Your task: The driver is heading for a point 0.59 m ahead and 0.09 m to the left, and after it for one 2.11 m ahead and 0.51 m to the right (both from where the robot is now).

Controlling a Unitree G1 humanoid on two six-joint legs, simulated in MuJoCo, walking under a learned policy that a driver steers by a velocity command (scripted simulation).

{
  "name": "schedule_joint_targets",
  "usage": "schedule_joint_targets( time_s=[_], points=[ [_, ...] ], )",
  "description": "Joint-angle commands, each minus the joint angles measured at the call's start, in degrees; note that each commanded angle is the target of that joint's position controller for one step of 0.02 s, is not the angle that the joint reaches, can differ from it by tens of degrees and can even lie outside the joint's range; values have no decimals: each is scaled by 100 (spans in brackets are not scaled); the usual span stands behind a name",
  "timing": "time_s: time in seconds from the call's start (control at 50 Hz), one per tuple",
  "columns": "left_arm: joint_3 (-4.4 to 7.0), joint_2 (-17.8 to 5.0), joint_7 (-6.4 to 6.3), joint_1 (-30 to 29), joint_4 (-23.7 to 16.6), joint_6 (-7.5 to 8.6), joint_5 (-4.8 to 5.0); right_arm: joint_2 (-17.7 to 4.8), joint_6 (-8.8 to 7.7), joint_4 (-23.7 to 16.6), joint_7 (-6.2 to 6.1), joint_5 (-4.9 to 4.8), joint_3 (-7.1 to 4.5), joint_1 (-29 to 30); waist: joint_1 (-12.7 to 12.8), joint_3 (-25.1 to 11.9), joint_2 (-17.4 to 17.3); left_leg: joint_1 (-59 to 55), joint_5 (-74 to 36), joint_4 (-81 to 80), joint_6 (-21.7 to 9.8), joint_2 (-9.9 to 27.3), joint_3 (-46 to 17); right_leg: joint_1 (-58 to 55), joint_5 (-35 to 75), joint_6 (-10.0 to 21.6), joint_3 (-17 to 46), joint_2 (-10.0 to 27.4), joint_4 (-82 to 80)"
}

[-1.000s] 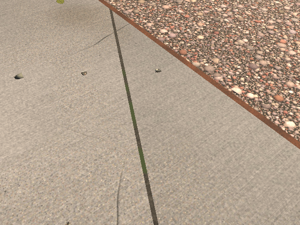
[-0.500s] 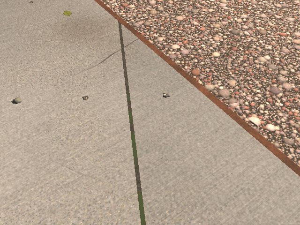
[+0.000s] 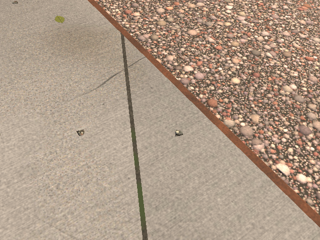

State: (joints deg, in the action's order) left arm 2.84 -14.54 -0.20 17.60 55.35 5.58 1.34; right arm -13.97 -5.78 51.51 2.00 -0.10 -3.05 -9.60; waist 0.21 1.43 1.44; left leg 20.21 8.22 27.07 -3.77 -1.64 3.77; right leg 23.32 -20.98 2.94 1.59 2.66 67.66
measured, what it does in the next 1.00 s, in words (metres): walks ahead: right foot, then left foot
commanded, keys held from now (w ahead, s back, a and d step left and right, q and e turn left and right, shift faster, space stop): w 0.36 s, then w+q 0.36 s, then e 0.28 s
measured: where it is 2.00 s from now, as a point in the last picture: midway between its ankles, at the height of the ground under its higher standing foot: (164, 219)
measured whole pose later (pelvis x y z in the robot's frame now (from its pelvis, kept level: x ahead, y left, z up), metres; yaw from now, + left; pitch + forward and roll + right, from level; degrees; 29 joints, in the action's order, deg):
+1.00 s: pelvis +0.51 -0.01 -0.01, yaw +7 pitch +2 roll -2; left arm 3.3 -13.8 -0.5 16.9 58.3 3.4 1.1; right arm -12.2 -3.7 48.6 0.2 1.3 -3.1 -1.5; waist 2.8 3.3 0.1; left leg 27.8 5.2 31.2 -2.0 2.3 2.5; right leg 12.3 -32.1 -1.9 -2.3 1.1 50.5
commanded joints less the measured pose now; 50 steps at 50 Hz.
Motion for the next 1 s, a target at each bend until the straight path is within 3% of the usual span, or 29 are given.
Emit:
schedule_joint_targets(
  time_s=[0.02,0.06,0.12,0.22,0.3,0.36,0.4,0.42,0.44,0.46,0.48,0.5,0.54,0.56,0.58,0.6,0.66,0.72,0.76,0.82,0.88,0.92,0.94,0.96,0.98,1.0],
  points=[
    [143,-340,-51,222,-315,-25,-24,-457,-84,-143,19,59,-78,-149,85,-376,-624,-990,-418,-1758,-960,1488,-1751,994,592,22,264,609,-59],
    [168,-321,-79,71,-370,-107,-40,-578,-109,-20,-26,44,-103,-334,125,-192,-555,-834,-775,-1937,-991,1389,-1395,1162,891,-63,185,642,-410],
    [196,-346,-83,-590,-602,-121,-114,-727,-72,118,-140,30,-130,-684,-16,-20,-414,-1111,-1207,-2024,-963,1392,-1176,1766,1717,-213,155,662,-1299],
    [125,-183,18,-1546,-871,-62,-76,-790,-11,281,-222,-33,-116,-1113,-306,160,-451,-1416,-1048,-2094,-744,1224,-778,1637,2788,-216,-74,419,-2876],
    [70,-184,142,-2182,-1109,-14,-25,-830,79,495,-238,-66,-139,-1510,-511,373,-443,-2144,-1061,-1859,-755,1471,-796,1819,2535,-157,-137,285,-3499],
    [71,-274,248,-2291,-1241,47,-5,-903,160,575,-275,-90,-190,-1531,-407,365,-531,-2598,-1586,-1476,-670,1704,-851,1670,1967,29,-162,189,-3783],
    [179,-505,246,-1740,-1141,88,-22,-978,200,545,-278,-108,-215,-1359,-28,26,-664,-2497,-2935,-834,-555,1633,-883,554,1655,186,-333,-101,-3961],
    [313,-739,210,-867,-881,101,-39,-914,222,497,-270,-104,-184,-1209,423,-473,-610,-2204,-3546,90,-424,1346,-726,-679,1786,332,-439,-260,-4085],
    [448,-1151,145,284,-626,112,-123,-730,210,348,-256,-41,-97,-1116,847,-1332,-283,-1054,-2568,1655,-225,997,-515,-2593,1967,663,308,480,-3825],
    [570,-1696,120,888,-492,79,-192,43,101,288,-211,-30,122,-1838,613,-2279,1142,1302,729,3940,200,-16,-280,-4874,1322,1511,2840,2051,-4184],
    [421,-1159,117,944,-491,64,-170,-345,-26,417,-185,-164,36,-1759,737,-2605,1111,1896,2456,4777,147,-37,-1201,-4837,783,1587,3894,2240,-4850],
    [317,-850,98,398,-559,75,-131,-806,-62,263,-194,-314,-108,-1218,643,-1589,801,2335,2117,5043,68,299,-1179,-4011,693,1213,2912,2038,-4958],
    [185,-439,117,-478,-664,96,-132,-704,7,168,-273,-239,-157,-729,287,-605,268,1969,1183,4503,59,800,-952,-2280,1102,827,1516,1578,-5415],
    [138,-272,134,-682,-643,120,-183,-597,112,208,-296,-207,-201,-828,88,-351,334,1631,884,4245,27,946,-988,-1751,1211,653,971,1310,-5662],
    [156,-302,138,-730,-586,131,-223,-391,200,235,-286,-215,-187,-1026,-45,-305,536,1346,741,4155,44,996,-975,-1420,1309,682,723,1302,-5827],
    [171,-311,133,-708,-537,153,-217,-251,271,255,-282,-211,-177,-1102,-92,-215,458,1287,667,4094,62,1024,-955,-1254,1581,716,451,1259,-5927],
    [231,-488,45,-587,-412,179,-254,-307,375,61,-302,-180,-245,-727,-128,24,254,1819,23,3677,119,1009,-1065,-1294,2122,737,-124,1238,-6069],
    [256,-587,-52,-437,-338,142,-259,-278,350,-119,-226,-123,-257,-308,-61,107,185,2079,-775,2784,171,941,-1035,-1564,2341,672,-560,1206,-6109],
    [231,-585,-77,-310,-240,99,-224,-128,306,-245,-165,-36,-185,119,26,307,66,1716,-1096,1869,171,809,-737,-1378,3089,649,-861,1048,-6032],
    [220,-683,-82,61,-19,-18,-82,19,252,-421,-82,51,-78,655,186,330,59,1325,-1119,1027,182,640,-233,-1651,4132,708,-849,1053,-5632],
    [278,-897,-60,94,126,-122,1,-254,212,-492,-61,22,-121,679,71,104,323,1022,-662,490,80,440,-298,-2253,4588,601,-500,1211,-5006],
    [279,-875,-60,-142,124,-162,44,-649,153,-218,-108,78,-275,-155,-427,-394,308,-212,-1416,-271,-103,186,-170,-2308,4763,295,-460,897,-4039],
    [228,-717,-54,24,77,-141,-44,-1168,119,-85,-176,155,-415,-663,-503,-957,-81,-1525,-3894,3,-289,718,-538,-1670,3734,-12,-652,491,-3086],
    [48,-142,-17,484,7,-106,-167,-1523,181,-92,-275,311,-464,-1096,-407,-1921,-1193,-3792,-6140,607,-1195,2258,-1949,260,237,-413,-739,-197,-1048],
    [2,-76,-28,665,17,-119,-46,-1311,231,-194,-273,160,-369,-1060,-448,-2859,-1611,-4033,-6083,275,-1781,2945,-2866,711,-2247,-570,43,-500,314],
    [188,-625,-48,297,-58,-183,113,-1108,276,-332,-275,99,-319,-749,-478,-2549,-1093,-3366,-4955,5,-1560,2623,-2334,929,-2147,-542,329,-223,713]
  ],
)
